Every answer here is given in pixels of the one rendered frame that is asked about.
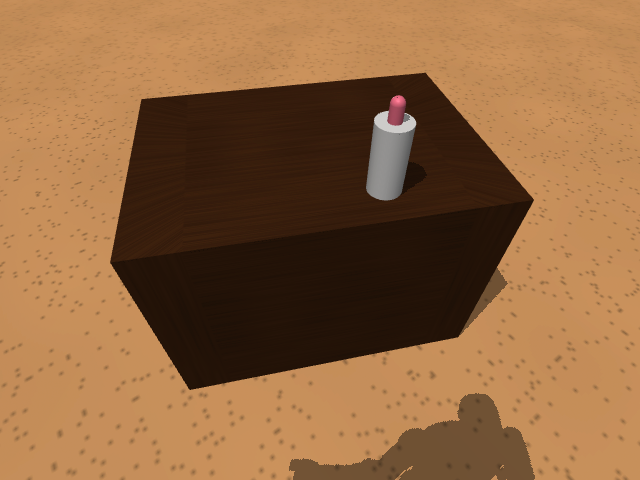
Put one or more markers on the bottle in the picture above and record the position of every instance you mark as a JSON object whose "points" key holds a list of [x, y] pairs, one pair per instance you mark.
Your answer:
{"points": [[392, 138]]}

